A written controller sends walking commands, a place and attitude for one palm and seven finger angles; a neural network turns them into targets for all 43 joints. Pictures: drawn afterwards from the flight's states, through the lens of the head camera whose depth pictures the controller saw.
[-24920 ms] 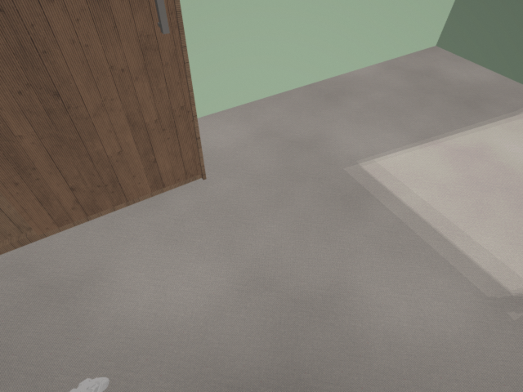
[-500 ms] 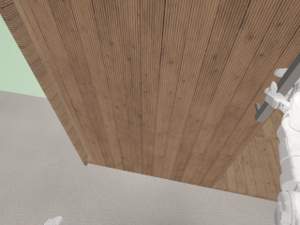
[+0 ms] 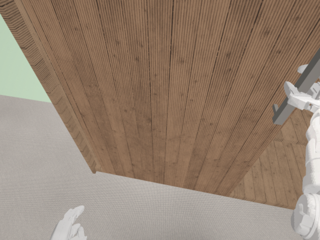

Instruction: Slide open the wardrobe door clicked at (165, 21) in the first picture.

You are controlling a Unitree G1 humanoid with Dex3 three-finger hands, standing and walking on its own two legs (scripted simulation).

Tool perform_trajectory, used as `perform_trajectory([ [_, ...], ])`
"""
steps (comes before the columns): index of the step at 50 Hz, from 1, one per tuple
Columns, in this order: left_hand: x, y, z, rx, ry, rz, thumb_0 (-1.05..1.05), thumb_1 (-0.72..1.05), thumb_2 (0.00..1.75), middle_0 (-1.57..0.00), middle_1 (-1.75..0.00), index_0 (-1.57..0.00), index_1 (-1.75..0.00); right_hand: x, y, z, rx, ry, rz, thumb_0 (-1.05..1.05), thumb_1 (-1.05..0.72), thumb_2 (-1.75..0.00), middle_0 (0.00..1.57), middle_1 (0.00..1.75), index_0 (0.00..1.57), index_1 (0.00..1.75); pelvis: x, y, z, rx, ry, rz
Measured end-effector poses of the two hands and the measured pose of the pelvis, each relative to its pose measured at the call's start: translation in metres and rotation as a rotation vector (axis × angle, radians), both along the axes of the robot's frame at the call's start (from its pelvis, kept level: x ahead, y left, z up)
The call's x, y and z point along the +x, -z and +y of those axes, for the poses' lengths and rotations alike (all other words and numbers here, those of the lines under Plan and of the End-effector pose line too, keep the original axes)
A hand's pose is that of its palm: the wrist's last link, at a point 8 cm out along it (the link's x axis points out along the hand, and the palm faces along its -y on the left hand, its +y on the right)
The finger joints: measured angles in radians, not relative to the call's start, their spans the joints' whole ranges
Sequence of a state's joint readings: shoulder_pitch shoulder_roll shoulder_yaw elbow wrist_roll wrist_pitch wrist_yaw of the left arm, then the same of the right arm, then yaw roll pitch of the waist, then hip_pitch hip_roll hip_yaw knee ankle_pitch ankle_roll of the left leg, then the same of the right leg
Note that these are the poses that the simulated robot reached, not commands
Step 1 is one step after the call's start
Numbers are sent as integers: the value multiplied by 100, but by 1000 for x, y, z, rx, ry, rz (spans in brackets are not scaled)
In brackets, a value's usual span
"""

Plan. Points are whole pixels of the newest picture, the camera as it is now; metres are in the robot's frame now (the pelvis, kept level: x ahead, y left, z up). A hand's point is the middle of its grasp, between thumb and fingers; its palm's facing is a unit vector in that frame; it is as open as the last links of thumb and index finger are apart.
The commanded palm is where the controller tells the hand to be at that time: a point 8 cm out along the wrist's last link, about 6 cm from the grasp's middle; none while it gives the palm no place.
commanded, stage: loosen the grip on the handle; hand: right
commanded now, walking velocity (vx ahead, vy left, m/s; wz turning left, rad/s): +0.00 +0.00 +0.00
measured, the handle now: (300, 79) +0.48 -0.31 +0.18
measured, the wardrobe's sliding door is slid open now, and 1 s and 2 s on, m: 0.70 0.70 0.70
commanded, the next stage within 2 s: slip the hand off the handle in 0.40 s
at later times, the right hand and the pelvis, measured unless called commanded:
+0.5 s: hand (294, 94) +0.43 -0.28 +0.17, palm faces +0.38 +0.90 -0.20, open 14.5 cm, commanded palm +0.39 -0.33 +0.17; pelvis -0.01 -0.02 +0.00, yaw -1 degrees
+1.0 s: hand out of the picture +0.41 -0.35 +0.17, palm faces +0.43 +0.88 -0.21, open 14.7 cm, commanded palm +0.38 -0.39 +0.17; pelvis +0.00 -0.01 -0.01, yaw -2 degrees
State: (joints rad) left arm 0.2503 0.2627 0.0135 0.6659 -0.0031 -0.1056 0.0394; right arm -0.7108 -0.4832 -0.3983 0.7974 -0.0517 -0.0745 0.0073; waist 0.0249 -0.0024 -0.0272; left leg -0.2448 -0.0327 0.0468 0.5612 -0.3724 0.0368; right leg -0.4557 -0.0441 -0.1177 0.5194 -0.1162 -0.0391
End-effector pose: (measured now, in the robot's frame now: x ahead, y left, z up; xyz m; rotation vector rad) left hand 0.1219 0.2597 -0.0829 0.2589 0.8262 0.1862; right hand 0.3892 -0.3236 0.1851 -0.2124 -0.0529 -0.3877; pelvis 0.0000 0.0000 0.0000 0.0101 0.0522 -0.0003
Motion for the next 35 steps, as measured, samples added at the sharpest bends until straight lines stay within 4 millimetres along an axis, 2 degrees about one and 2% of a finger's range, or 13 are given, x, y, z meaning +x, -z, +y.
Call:
perform_trajectory([
  [9, -34, 3, 7, 48, -41, 78, 1, 91, 90, -20, -30, -20, -30, -1, 5, 0, -4, -7, 14, -1, 21, -37, 40, 135, 35, 132, -13, 3, -7, 15, 21, 6],
  [14, -53, 11, 1, 45, -62, 132, 1, 91, 90, -20, -30, -20, -30, -1, 9, -1, -8, 6, -1, -1, 42, -27, 37, 130, 34, 128, -13, 4, -12, 18, 18, 8],
  [22, -67, 21, -17, 9, -71, 174, 1, 91, 90, -20, -30, -20, -30, 3, 8, -3, -17, 8, -1, -1, 53, -21, 29, 120, 29, 119, -9, 4, -17, 22, 16, 10],
  [27, -60, 23, -24, -7, -62, 163, 1, 91, 90, -21, -30, -20, -30, 4, 8, 1, -5, 8, -2, -1, 54, -20, 27, 117, 27, 116, -6, 3, -19, 20, 13, 8],
  [35, -45, 18, -19, 2, -61, 121, 1, 91, 90, -21, -31, -20, -30, 0, 4, -22, -18, 54, 9, -1, 55, -20, 26, 115, 26, 115, -2, 3, -15, 18, 10, 13],
])
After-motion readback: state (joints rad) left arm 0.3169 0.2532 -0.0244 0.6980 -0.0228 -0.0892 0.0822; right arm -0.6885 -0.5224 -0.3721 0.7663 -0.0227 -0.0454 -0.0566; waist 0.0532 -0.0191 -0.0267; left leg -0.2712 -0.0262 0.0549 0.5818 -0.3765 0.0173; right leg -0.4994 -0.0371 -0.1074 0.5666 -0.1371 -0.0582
